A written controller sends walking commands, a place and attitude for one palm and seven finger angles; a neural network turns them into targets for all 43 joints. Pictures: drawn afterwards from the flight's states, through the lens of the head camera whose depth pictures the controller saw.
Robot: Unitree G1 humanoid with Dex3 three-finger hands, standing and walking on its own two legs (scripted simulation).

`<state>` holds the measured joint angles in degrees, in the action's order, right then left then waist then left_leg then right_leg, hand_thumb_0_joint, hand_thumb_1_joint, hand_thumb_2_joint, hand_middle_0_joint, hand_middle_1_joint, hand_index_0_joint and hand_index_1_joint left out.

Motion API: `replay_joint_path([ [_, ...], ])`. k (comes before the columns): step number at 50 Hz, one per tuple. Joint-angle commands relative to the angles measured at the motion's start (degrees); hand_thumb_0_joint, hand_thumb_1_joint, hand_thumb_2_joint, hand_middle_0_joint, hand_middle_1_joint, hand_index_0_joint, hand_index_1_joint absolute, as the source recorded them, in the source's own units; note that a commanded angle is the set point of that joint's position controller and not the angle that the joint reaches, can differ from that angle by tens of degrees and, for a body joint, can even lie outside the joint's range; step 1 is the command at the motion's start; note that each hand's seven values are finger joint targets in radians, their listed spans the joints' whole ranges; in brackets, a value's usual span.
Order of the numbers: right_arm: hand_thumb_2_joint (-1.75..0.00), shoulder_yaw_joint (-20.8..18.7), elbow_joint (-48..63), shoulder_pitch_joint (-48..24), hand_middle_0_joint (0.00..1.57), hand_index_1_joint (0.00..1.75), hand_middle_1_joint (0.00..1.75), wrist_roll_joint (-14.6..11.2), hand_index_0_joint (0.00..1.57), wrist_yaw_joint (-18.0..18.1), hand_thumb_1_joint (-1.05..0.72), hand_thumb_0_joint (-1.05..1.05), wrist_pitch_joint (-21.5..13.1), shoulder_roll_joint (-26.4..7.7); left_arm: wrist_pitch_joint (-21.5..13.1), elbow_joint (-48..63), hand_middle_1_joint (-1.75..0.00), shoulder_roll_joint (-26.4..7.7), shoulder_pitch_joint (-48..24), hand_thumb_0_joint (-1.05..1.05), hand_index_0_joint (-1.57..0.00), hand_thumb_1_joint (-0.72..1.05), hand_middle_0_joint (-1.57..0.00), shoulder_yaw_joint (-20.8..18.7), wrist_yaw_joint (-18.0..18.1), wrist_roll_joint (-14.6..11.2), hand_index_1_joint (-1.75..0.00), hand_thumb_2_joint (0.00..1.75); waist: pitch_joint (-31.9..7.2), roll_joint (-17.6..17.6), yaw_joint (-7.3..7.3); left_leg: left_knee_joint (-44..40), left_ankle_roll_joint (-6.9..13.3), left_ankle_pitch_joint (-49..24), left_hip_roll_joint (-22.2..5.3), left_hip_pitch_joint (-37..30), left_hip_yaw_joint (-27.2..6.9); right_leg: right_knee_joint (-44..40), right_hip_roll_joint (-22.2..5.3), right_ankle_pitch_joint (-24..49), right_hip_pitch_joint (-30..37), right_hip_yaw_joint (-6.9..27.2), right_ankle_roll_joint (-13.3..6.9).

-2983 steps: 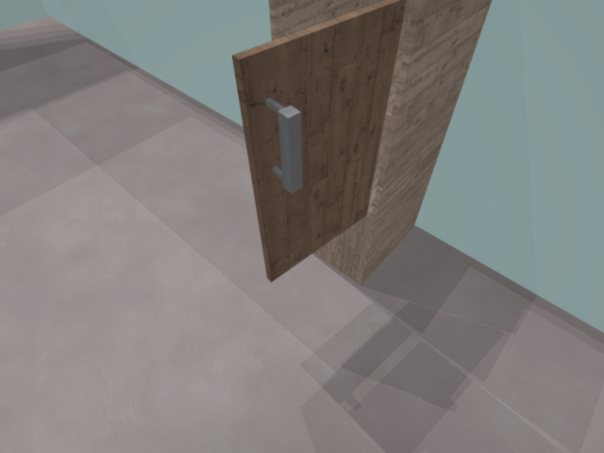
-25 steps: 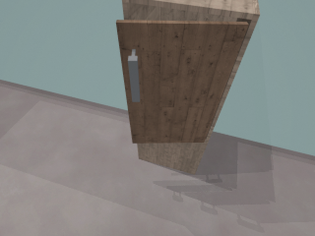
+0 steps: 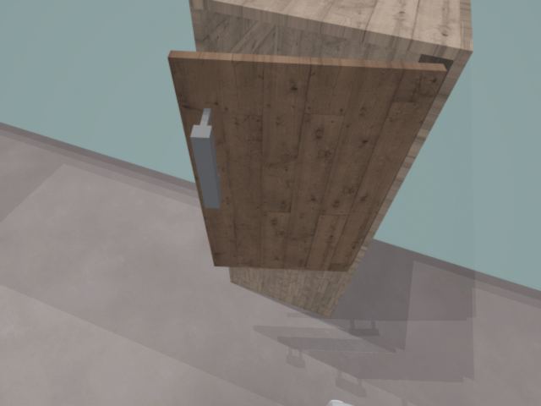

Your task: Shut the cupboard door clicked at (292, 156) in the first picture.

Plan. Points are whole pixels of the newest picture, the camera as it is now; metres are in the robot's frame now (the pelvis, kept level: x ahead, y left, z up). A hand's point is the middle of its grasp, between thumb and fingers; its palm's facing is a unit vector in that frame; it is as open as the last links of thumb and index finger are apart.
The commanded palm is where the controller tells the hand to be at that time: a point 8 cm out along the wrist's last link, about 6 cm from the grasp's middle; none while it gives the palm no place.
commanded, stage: shuffle to correct the standing spot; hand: left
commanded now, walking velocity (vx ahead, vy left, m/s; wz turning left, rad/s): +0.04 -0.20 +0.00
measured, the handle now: (210, 160) +0.46 +0.13 +0.09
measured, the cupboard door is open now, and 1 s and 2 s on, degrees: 18 18 18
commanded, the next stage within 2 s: come to a stop and stand still in 0.06 s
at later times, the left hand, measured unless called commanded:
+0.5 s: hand out of the picture +0.10 +0.11 -0.18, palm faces +0.06 -0.98 -0.21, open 7.3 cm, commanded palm none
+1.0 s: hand out of the picture +0.03 +0.13 -0.19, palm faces +0.11 -0.98 -0.19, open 7.4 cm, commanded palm none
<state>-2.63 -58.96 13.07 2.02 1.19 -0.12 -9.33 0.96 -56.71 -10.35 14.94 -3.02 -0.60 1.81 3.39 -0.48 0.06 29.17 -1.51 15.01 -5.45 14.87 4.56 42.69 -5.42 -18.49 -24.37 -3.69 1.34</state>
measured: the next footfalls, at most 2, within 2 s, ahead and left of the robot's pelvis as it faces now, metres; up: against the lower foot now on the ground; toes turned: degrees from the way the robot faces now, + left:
right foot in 0.06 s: +0.08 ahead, -0.19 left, +0.00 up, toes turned -2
left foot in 0.30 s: +0.11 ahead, +0.03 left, +0.00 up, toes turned +7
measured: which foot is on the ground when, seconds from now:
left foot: down 0.00-0.06, up 0.08-0.28, down 0.30-0.54, up 0.56-0.90, down 0.92-1.00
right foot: up 0.00-0.04, down 0.06-1.00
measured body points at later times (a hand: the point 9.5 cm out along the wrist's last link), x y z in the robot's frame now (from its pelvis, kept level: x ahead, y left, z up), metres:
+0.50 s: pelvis +0.07 -0.08 +0.00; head +0.12 -0.07 +0.44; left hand +0.10 +0.16 -0.16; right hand +0.15 -0.30 -0.16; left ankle +0.07 +0.02 -0.74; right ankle +0.05 -0.19 -0.74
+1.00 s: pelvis +0.03 -0.05 +0.00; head +0.05 -0.03 +0.45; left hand +0.03 +0.18 -0.17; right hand +0.12 -0.28 -0.14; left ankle +0.03 +0.06 -0.74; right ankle +0.04 -0.18 -0.73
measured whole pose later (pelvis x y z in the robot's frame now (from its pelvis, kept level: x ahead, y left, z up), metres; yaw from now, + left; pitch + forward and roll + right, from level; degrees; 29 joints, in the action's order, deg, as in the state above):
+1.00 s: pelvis +0.03 -0.05 +0.00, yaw +2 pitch -1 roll +0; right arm -0.9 -58.3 10.1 1.0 0.6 1.6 -8.6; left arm 2.4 -59.9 -11.9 15.2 -2.3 1.5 1.2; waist 3.4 -3.8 2.8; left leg 28.9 0.7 15.9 -0.1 12.3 1.9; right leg 32.2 -3.5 -20.1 -14.3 -4.0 1.1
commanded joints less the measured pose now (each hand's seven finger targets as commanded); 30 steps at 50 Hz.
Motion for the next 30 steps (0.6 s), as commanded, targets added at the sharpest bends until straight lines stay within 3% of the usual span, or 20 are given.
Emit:
replay_joint_path([
  [1, -0.9, -3.4, 3.3, 1.2, 0.2, 0.3, 0.3, 0.3, 0.2, 0.5, -0.9, 0.0, 0.2, -10.7, -0.5, 0.7, -0.3, -3.9, 8.4, 0.0, -0.2, 0.9, -0.2, -0.9, -0.6, 0.0, -0.3, 0.9, -2.5, 4.8, 1.58, -2.4, 4.5, 5.9, -6.9, 7.3, -5.1, -15.4, 3.4, 4.8, 14.7, -3.8, 0.5],
  [2, -0.9, -2.8, 3.5, 2.4, 0.2, 0.3, 0.3, 0.0, 0.2, 0.4, -0.9, 0.0, 0.2, -7.8, -1.1, 0.5, -0.3, -7.3, 10.4, 0.0, -0.2, 0.9, -0.2, -1.5, -0.2, 0.3, -0.3, 0.9, -3.0, -5.0, 2.7, 8.1, 2.3, 8.2, -1.8, 12.9, 0.0, -21.5, -1.9, 6.3, 20.3, 3.1, -1.4],
  [3, -0.9, -1.6, 5.1, 1.9, 0.2, 0.3, 0.3, -0.4, 0.2, 0.3, -0.9, 0.0, 0.2, -3.1, -0.9, 0.4, -0.3, -12.4, 11.5, 0.0, -0.2, 0.9, -0.2, -2.5, 0.5, 0.7, -0.3, 0.9, -3.8, -20.7, 3.52, 21.7, 0.4, 21.1, 4.6, 20.9, 5.2, -26.4, -12.7, 11.4, 23.1, 15.9, -6.4],
  [4, -0.9, -1.5, 6.2, -0.4, 0.2, 0.3, 0.3, -0.7, 0.2, 0.8, -0.9, 0.0, 0.8, -4.7, -0.6, 1.0, -0.3, -12.2, 12.0, 0.0, -0.2, 0.9, -0.2, -2.4, 0.9, 0.5, -0.3, 0.9, -6.1, -19.6, 5.42, 31.7, 1.6, 24.0, 3.3, 18.8, -0.1, -27.8, -15.2, 10.5, 18.7, 19.2, -11.3],
  [5, -0.9, -1.8, 6.0, -1.1, 0.2, 0.3, 0.3, -0.9, 0.2, 1.0, -0.9, 0.0, 0.7, -5.0, -0.5, 1.4, -0.3, -10.9, 8.6, 0.0, -0.2, 0.9, -0.2, -2.3, 1.1, 0.7, -0.3, 0.9, -4.4, -19.7, 3.95, 37.2, 2.0, 21.9, 2.7, 20.2, -1.4, -27.8, -13.7, 11.3, 17.1, 18.9, -13.2],
  [7, -0.9, -1.7, 4.9, 0.2, 0.2, 0.3, 0.3, -0.9, 0.2, 0.7, -0.9, 0.0, 0.7, -4.7, -0.2, 3.3, -0.3, -7.8, 2.4, 0.0, -0.2, 0.9, -0.2, -1.7, 1.9, 0.7, -0.3, 0.9, -4.1, -9.8, 0.82, 35.7, 1.4, 17.6, 1.3, 16.4, -1.0, -23.9, -10.7, 19.4, 15.0, 10.3, -13.6],
  [10, -0.9, -0.1, 4.2, 0.6, 0.2, 0.3, 0.3, -0.9, 0.2, 0.7, -0.9, 0.0, 0.5, -2.1, -0.5, 3.2, -0.3, -7.4, 2.7, 0.0, -0.2, 0.9, -0.2, -1.0, 2.4, 0.5, -0.3, 0.9, -4.2, -7.5, 0.81, 19.7, 0.5, 14.1, 2.5, 9.9, 0.9, -20.3, -9.3, 32.5, 14.4, 7.8, -13.0],
  [12, -0.9, 0.7, 2.0, 4.1, 0.2, 0.3, 0.3, -1.2, 0.2, 0.8, -0.9, 0.0, 0.2, -0.6, -0.9, 2.1, -0.3, -7.0, 2.0, 0.0, -0.2, 0.9, -0.2, -0.5, 2.7, -0.5, -0.3, 0.9, -5.9, -3.6, -0.78, 4.0, 0.2, 3.1, 3.5, 1.5, 0.8, -16.9, -7.2, 34.1, 14.9, 6.0, -11.0],
  [13, -0.9, 0.9, 0.9, 5.8, 0.2, 0.3, 0.3, -1.4, 0.2, 0.7, -0.9, 0.0, -0.1, -1.1, -1.0, 1.8, -0.3, -6.8, 1.5, 0.0, -0.2, 0.9, -0.2, -0.3, 2.7, -1.2, -0.3, 0.9, -6.2, -2.3, -1.66, -4.6, 0.4, -6.0, 3.1, -4.8, 0.6, -15.1, -5.9, 31.0, 12.8, 4.7, -8.4],
  [14, -0.9, 0.6, 1.0, 5.8, 0.2, 0.3, 0.3, -1.3, 0.2, 0.9, -0.9, 0.0, -0.7, -3.6, -1.0, 1.9, -0.3, -5.0, 2.4, 0.0, -0.2, 0.9, -0.2, 0.1, 2.5, -1.6, -0.3, 0.9, -6.5, 2.3, -0.87, -7.7, 2.2, -19.2, -1.8, -9.2, -4.2, -12.9, -3.4, 25.0, 10.6, 3.5, -4.9],
  [15, -0.9, 0.2, 2.1, 3.2, 0.2, 0.3, 0.3, -1.2, 0.2, 1.1, -0.9, 0.0, -0.8, -6.5, -0.7, 2.0, -0.3, -3.5, 3.9, 0.0, -0.2, 0.9, -0.2, 0.4, 2.6, -1.8, -0.3, 0.9, -5.7, 8.6, 0.98, -7.2, 6.3, -33.8, -9.1, -7.5, -11.0, -13.1, -0.7, 13.6, 9.7, 2.2, -1.8],
  [16, -0.9, 0.0, 3.0, 1.2, 0.2, 0.3, 0.3, -1.1, 0.2, 1.2, -0.9, 0.0, -0.4, -7.4, -0.5, 1.7, -0.3, -3.1, 4.2, 0.0, -0.2, 0.9, -0.2, 0.6, 2.9, -1.3, -0.3, 0.9, -4.5, 8.6, 1.39, -6.1, 8.2, -38.0, -10.9, -4.5, -10.6, -12.6, 0.5, 6.0, 11.8, 1.5, -1.1],
  [17, -0.9, 0.0, 2.6, -0.2, 0.2, 0.3, 0.3, -1.2, 0.2, 1.5, -0.9, 0.0, -0.5, -6.9, -0.1, 1.2, -0.3, -3.2, 3.8, 0.0, -0.2, 0.9, -0.2, 0.3, 3.1, -1.1, -0.3, 0.9, -3.0, 16.3, 1.59, -6.7, 9.2, -44.9, -10.5, -4.0, -11.3, -10.2, 1.2, 3.1, 11.4, 1.0, -0.6],
  [20, -0.9, -0.4, 2.9, -0.8, 0.2, 0.3, 0.3, -0.9, 0.2, 2.0, -0.9, 0.0, -0.2, -7.0, 0.4, 0.6, -0.3, -4.9, 2.1, 0.0, -0.2, 0.9, -0.2, -0.1, 2.8, -1.2, -0.3, 0.9, -4.6, 13.7, 1.13, -6.3, 10.8, -51.3, -10.3, -10.0, -10.3, -6.0, 1.7, -4.9, 8.5, 1.7, -0.8],
  [22, -0.9, -1.3, 3.5, -1.2, 0.2, 0.3, 0.3, -0.9, 0.2, 1.8, -0.9, 0.0, 0.3, -8.2, 0.1, 0.5, -0.3, -4.5, 2.1, 0.0, -0.2, 0.9, -0.2, -0.2, 2.6, -0.9, -0.3, 0.9, -6.0, 7.7, 1.17, -3.5, 10.2, -51.6, -9.4, -13.7, -9.0, -9.5, 2.0, -1.5, 8.1, 0.9, -0.8],
  [23, -0.9, -1.6, 3.7, -1.2, 0.2, 0.3, 0.3, -1.0, 0.2, 1.7, -0.9, 0.0, 0.5, -8.8, 0.0, 0.5, -0.3, -4.6, 2.6, 0.0, -0.2, 0.9, -0.2, -0.3, 2.7, -0.7, -0.3, 0.9, -7.0, 5.6, 1.3, -1.8, 9.3, -48.4, -8.6, -13.3, -8.4, -12.4, 1.7, 3.2, 9.6, 1.0, -0.7],
  [25, -0.9, -2.0, 4.8, -1.9, 0.2, 0.3, 0.3, -1.2, 0.2, 1.3, -0.9, 0.0, 0.9, -7.9, -0.5, 0.5, -0.3, -6.6, 3.4, 0.0, -0.2, 0.9, -0.2, -0.6, 2.8, -0.4, -0.3, 0.9, -8.1, -1.0, 1.02, 2.4, 4.9, -31.5, -3.5, -8.2, -4.2, -16.2, -2.7, 27.5, 14.1, 5.3, -1.5],
  [27, -0.9, -1.7, 5.5, -1.5, 0.2, 0.3, 0.3, -1.1, 0.2, 0.8, -0.9, 0.0, 2.0, -4.8, -0.9, 0.5, -0.3, -9.5, 4.4, 0.0, -0.2, 0.9, -0.2, -1.1, 3.1, 0.0, -0.3, 0.9, -6.9, -13.4, 1.58, 10.6, 0.7, 1.2, 4.3, 2.8, 0.9, -17.8, -13.1, 52.3, 19.7, 14.1, -7.8],
  [28, -0.9, -1.7, 5.8, -3.7, 0.2, 0.3, 0.3, -1.1, 0.2, 0.7, -0.9, 0.0, 2.5, -4.2, -0.9, 0.0, -0.3, -9.2, 5.7, 0.0, -0.2, 0.9, -0.2, -1.0, 3.2, -0.1, -0.3, 0.9, -5.8, -13.1, 3.11, 18.4, 0.3, 16.5, 5.9, 7.6, -1.5, -19.1, -16.2, 58.7, 20.7, 16.5, -11.4],
  [30, -0.9, -1.5, 5.9, -5.3, 0.2, 0.3, 0.3, -1.2, 0.2, 0.6, -0.9, 0.0, 2.8, -4.0, -1.0, 0.3, -0.3, -8.5, 4.9, 0.0, -0.2, 0.9, -0.2, -0.8, 3.4, -0.1, -0.3, 0.9, -4.7, -9.6, 2.76, 28.5, 0.0, 16.3, 5.9, 11.8, -5.4, -18.2, -14.5, 58.7, 21.7, 14.4, -13.5],
])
